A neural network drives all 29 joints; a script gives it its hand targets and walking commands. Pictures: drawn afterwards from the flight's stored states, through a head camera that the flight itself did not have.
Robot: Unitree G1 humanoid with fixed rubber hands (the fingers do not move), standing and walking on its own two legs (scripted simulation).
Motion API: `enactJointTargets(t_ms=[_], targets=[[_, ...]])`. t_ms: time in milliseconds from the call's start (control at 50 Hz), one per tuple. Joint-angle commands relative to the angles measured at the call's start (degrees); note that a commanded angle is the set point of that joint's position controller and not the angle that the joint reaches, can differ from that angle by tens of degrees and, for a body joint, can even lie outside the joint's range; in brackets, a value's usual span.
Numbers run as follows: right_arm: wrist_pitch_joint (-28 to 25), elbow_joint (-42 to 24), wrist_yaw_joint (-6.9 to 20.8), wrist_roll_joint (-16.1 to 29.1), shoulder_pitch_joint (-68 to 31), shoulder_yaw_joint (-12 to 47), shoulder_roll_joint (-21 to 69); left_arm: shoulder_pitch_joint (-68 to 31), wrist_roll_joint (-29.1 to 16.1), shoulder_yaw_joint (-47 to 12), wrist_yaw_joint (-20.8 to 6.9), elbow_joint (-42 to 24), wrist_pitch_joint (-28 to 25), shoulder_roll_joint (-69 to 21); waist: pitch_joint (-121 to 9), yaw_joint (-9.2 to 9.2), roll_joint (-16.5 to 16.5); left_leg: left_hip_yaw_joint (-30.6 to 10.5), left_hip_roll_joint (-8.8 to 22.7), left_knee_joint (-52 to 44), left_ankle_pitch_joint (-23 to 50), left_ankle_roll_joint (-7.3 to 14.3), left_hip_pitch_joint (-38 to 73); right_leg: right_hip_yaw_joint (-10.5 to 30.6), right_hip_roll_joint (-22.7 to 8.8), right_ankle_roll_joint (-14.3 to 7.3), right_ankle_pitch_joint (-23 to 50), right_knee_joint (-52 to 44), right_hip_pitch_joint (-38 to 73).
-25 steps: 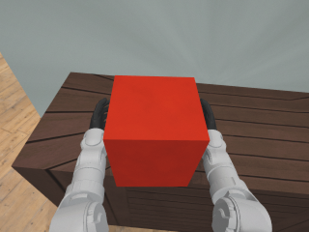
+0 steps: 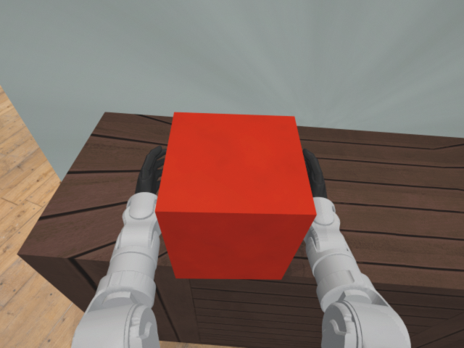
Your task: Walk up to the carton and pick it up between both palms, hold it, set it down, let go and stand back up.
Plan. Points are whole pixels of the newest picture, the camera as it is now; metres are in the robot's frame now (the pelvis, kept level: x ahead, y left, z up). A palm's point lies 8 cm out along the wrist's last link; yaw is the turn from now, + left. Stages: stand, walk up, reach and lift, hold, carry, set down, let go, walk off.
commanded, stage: reach and lift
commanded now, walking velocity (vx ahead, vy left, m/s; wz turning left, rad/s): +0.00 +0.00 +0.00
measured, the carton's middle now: (231, 202) +0.37 +0.00 +0.05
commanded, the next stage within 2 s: none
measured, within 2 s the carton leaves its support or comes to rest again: neither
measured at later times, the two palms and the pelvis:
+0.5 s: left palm (147, 194) +0.37 +0.15 +0.08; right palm (317, 193) +0.36 -0.15 +0.09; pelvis -0.03 -0.01 +0.00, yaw -1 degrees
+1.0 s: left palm (140, 157) +0.38 +0.15 +0.16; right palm (330, 164) +0.36 -0.15 +0.16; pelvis -0.01 +0.00 +0.00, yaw +1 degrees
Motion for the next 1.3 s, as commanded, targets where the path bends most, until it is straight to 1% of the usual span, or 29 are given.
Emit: enactJointTargets(t_ms=[0,20,60,80,160,180,220,260,280,300,340,400,500,520,540,560,620,660,740,800,840,880,920,980,1020,1080,1100,1120,1280], targets=[[-10.1,-12.6,7.7,-2.2,-44.8,22.3,32.8,-44.5,-1.0,-24.8,-5.2,-12.0,-6.9,-39.0,-41.0,-0.81,3.7,3.4,-0.1,2.6,30.3,-4.3,14.9,-2.6,1.2,1.5,33.0,4.9,16.4],[-10.9,-12.2,7.6,-2.8,-45.0,22.3,32.9,-43.1,0.2,-22.2,-5.3,-9.4,-7.4,-37.1,-37.9,0.55,1.6,3.8,-0.4,2.9,30.6,-3.7,13.5,-2.2,0.9,1.8,32.5,4.7,16.5],[-13.0,-9.6,7.8,-4.4,-45.2,20.6,31.2,-43.1,1.7,-20.5,-5.5,-8.3,-8.6,-36.7,-37.4,1.07,2.1,4.3,-0.3,1.3,27.4,-3.4,12.9,-2.6,0.7,1.7,29.9,4.1,15.7],[-14.9,-9.7,7.7,-5.3,-46.6,19.3,30.8,-43.9,2.0,-20.7,-5.5,-7.4,-9.3,-37.5,-38.3,0.51,2.1,4.5,-0.1,1.0,26.0,-3.3,13.6,-3.1,0.8,1.4,28.3,3.6,14.4],[-19.6,-3.6,7.5,-10.1,-46.1,14.7,29.0,-43.4,6.1,-15.4,-5.8,-2.8,-12.3,-35.2,-33.9,2.11,1.5,6.3,0.2,-1.0,21.1,-2.6,11.8,-3.6,0.2,0.9,23.3,2.5,13.8],[-20.4,-1.6,7.2,-10.8,-45.2,13.3,28.5,-43.5,6.3,-14.3,-6.0,-1.8,-13.1,-34.2,-32.5,1.43,0.3,6.6,0.1,-1.6,19.4,-2.2,11.2,-3.5,0.0,1.1,22.8,1.9,13.8],[-21.9,1.4,7.3,-11.9,-46.2,11.2,27.1,-43.9,7.7,-12.0,-6.0,-0.1,-13.8,-33.3,-29.0,2.62,-0.1,7.2,0.0,-3.0,15.9,-1.6,9.4,-3.7,-0.4,1.0,19.4,1.4,13.9],[-22.6,2.0,7.0,-12.6,-46.7,10.4,26.4,-42.0,9.2,-10.4,-6.1,2.5,-13.4,-32.1,-27.1,3.61,-0.7,8.3,-0.3,-3.8,12.6,-0.9,8.0,-3.5,-0.8,1.1,17.2,0.8,14.0],[-22.8,1.7,6.8,-13.6,-47.1,8.5,26.2,-43.7,9.0,-11.0,-6.0,1.6,-13.2,-32.5,-28.0,2.63,-0.1,8.4,-0.3,-4.6,10.1,-1.1,7.6,-3.9,-0.8,1.0,14.0,0.3,12.9],[-22.8,1.8,7.0,-14.2,-47.8,8.3,26.2,-45.2,8.5,-10.7,-5.8,0.7,-13.3,-32.4,-28.5,3.01,-0.5,8.6,-0.3,-4.7,9.0,-1.0,7.5,-4.0,-0.7,0.9,12.0,0.4,11.9],[-22.3,1.7,6.7,-14.2,-48.9,8.0,26.8,-47.8,7.6,-11.7,-5.5,0.1,-12.9,-32.4,-30.1,1.95,-0.5,8.9,-0.5,-4.7,7.1,-0.5,8.2,-3.9,-0.8,0.9,10.3,-0.2,10.1],[-20.7,2.2,6.8,-13.1,-49.5,8.2,25.8,-46.9,7.2,-12.7,-5.0,1.2,-11.2,-32.7,-31.7,2.24,0.9,8.5,-0.4,-4.1,7.6,-0.8,10.0,-3.9,-0.4,0.4,8.6,-0.4,8.0],[-20.1,0.1,6.9,-9.6,-49.8,14.0,27.1,-50.0,2.9,-20.2,-3.3,-4.6,-12.2,-35.5,-45.2,0.89,4.5,6.4,-0.3,0.7,19.8,-2.8,15.9,-3.9,0.8,-0.3,17.3,1.2,5.3],[-19.4,0.0,6.8,-8.8,-49.5,14.8,27.8,-50.2,2.2,-21.1,-3.3,-4.4,-12.3,-35.5,-44.7,0.00,4.2,6.0,-0.6,1.2,20.3,-2.8,15.1,-3.6,0.7,0.1,19.1,1.6,6.5],[-19.2,-1.3,6.9,-7.7,-50.5,16.2,28.1,-49.8,1.7,-21.4,-3.3,-3.8,-12.5,-35.5,-44.6,0.91,4.5,5.7,-0.7,1.1,20.8,-2.6,14.4,-3.2,0.4,0.3,20.0,2.0,7.2],[-18.2,-0.2,6.6,-7.1,-49.3,16.4,28.6,-51.2,1.4,-22.3,-3.4,-4.3,-12.6,-35.7,-43.5,-0.33,4.6,5.6,-0.9,0.8,19.3,-2.8,14.2,-2.8,0.3,0.6,19.2,1.9,7.8],[-16.1,-2.6,6.8,-4.4,-49.9,21.1,30.5,-51.6,-0.2,-23.4,-3.4,-5.0,-12.4,-36.6,-44.0,1.55,4.2,5.0,-1.1,0.6,18.6,-2.3,13.2,-2.0,0.2,0.8,19.3,2.3,9.4],[-14.3,-5.9,6.2,-1.8,-51.1,23.6,31.7,-51.5,-1.8,-25.9,-3.6,-4.9,-10.9,-37.9,-44.4,0.04,3.8,4.3,-1.4,0.8,17.3,-1.9,12.4,-1.2,0.0,1.1,20.5,2.1,10.2],[-8.1,-8.9,5.8,2.9,-50.1,28.3,33.3,-52.4,-3.3,-27.1,-3.8,-11.0,-6.7,-38.6,-41.3,-0.19,2.0,2.9,-1.5,1.1,18.5,-1.3,13.7,-0.3,0.4,1.8,20.3,2.6,11.6],[-3.7,-16.9,4.6,9.0,-52.5,33.6,33.3,-49.9,-5.1,-30.5,-4.3,-17.2,-0.4,-40.3,-40.5,-0.83,1.5,1.6,-1.9,2.6,23.1,-1.6,15.8,-0.2,1.3,2.2,24.1,3.3,14.2],[0.2,-21.2,3.7,12.2,-54.0,35.2,32.3,-48.1,-5.4,-29.9,-5.3,-20.0,4.8,-39.2,-36.2,-0.47,0.0,1.2,-2.4,2.0,20.9,-1.0,15.4,-0.1,1.3,3.0,21.9,3.0,15.1],[2.8,-25.1,2.5,15.7,-53.0,37.9,32.8,-49.5,-7.6,-33.9,-5.7,-27.5,8.6,-39.0,-36.4,-3.17,0.7,0.2,-2.6,3.4,25.3,-1.6,17.5,0.2,1.2,3.6,27.0,4.2,17.0],[6.4,-26.5,1.6,18.2,-50.8,38.7,31.1,-46.4,-6.3,-32.8,-6.4,-29.5,12.9,-37.0,-31.4,-3.24,1.3,-0.3,-3.1,3.1,24.8,-1.9,18.7,0.1,1.2,3.8,24.8,3.4,16.7],[10.8,-25.6,1.3,19.0,-51.4,36.7,28.2,-41.8,-3.8,-27.5,-8.5,-26.2,19.6,-32.8,-20.5,-2.08,-0.9,0.2,-3.5,0.0,15.9,-0.3,15.9,-0.2,0.7,4.3,15.9,1.8,17.2],[11.2,-27.5,1.2,20.2,-52.7,36.2,27.2,-42.5,-4.4,-29.3,-9.2,-29.4,22.0,-33.9,-21.8,-3.15,0.8,0.2,-3.3,-0.1,17.1,-1.0,18.1,-1.0,1.1,3.9,17.2,2.0,17.7],[12.1,-29.8,1.2,22.1,-54.6,36.0,26.3,-43.5,-4.1,-30.3,-9.0,-33.3,24.4,-35.3,-22.1,-3.54,2.8,-0.2,-3.0,1.4,20.8,-2.0,21.6,-2.0,2.1,3.0,15.6,1.4,14.7],[12.6,-29.3,1.3,22.4,-54.6,35.2,26.3,-45.6,-4.8,-31.6,-8.8,-34.8,24.8,-35.6,-21.8,-5.07,3.5,-0.4,-2.9,1.7,21.7,-2.6,22.4,-2.2,2.2,2.9,15.3,1.3,13.8],[12.0,-33.7,1.4,22.9,-57.4,36.5,26.5,-45.7,-5.7,-32.8,-8.7,-35.9,25.1,-36.8,-25.9,-4.49,3.0,-0.6,-2.8,2.6,23.2,-2.6,24.0,-2.6,2.5,2.8,16.0,1.5,13.8],[16.1,-30.2,2.8,22.3,-60.0,32.4,25.2,-49.9,-6.2,-33.0,-7.2,-35.4,29.4,-35.8,-22.3,-5.36,4.7,-0.7,-1.7,-0.3,11.9,-1.9,22.5,-2.6,2.1,1.8,4.1,0.0,7.3]])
